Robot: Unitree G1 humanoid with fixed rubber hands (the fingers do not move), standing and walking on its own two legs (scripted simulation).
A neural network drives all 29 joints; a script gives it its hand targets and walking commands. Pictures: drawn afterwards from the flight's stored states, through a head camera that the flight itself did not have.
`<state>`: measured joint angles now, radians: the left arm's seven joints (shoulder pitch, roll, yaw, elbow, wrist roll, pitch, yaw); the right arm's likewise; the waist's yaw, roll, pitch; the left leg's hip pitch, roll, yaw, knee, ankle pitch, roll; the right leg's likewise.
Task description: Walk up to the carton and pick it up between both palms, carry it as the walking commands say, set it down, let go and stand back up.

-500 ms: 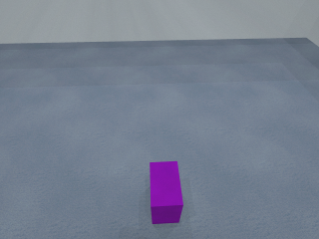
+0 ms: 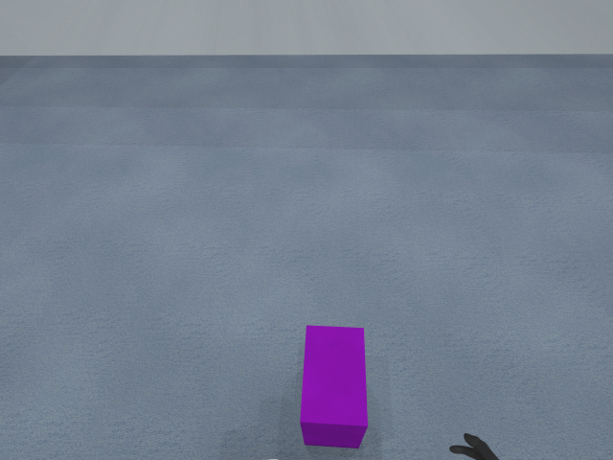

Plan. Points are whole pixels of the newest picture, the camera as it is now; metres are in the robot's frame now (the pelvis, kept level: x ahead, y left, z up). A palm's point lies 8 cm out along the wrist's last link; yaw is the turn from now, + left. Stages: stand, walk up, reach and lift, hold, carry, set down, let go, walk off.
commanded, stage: walk up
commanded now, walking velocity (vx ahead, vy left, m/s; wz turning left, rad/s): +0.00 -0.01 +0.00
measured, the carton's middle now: (333, 388) +0.40 +0.00 -0.63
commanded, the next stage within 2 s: stand in 1.20 s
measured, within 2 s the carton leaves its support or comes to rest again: neither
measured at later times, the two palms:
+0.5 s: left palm out of the picture +0.03 +0.25 -0.14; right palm out of the picture +0.04 -0.26 -0.15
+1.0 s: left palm out of the picture -0.07 +0.25 -0.14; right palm out of the picture -0.02 -0.19 -0.13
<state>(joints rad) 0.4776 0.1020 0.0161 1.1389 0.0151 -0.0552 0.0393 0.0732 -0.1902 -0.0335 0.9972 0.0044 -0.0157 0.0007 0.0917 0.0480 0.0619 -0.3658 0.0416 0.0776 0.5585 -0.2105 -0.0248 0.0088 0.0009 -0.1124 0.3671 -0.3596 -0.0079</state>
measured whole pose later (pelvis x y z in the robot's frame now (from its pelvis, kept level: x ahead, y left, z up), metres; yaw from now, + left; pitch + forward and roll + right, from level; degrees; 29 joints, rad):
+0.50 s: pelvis -0.01 +0.00 -0.01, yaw +1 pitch -2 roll +0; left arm 0.18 0.20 0.03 1.04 0.02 0.03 0.06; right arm 0.16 -0.25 -0.06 1.02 -0.01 0.05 -0.04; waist -0.01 0.03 0.09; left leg -0.40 0.01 0.09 0.62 -0.20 0.04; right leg -0.17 -0.03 -0.08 0.64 -0.44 -0.01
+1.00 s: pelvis -0.04 +0.03 +0.01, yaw +1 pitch -2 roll +0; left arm 0.31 0.15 0.01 1.14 0.01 0.00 0.03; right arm 0.25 -0.15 -0.01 1.11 0.00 -0.01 -0.03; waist 0.01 -0.02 0.04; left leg -0.16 -0.03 0.10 0.38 -0.19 0.06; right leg -0.09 -0.07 -0.07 0.38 -0.25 0.04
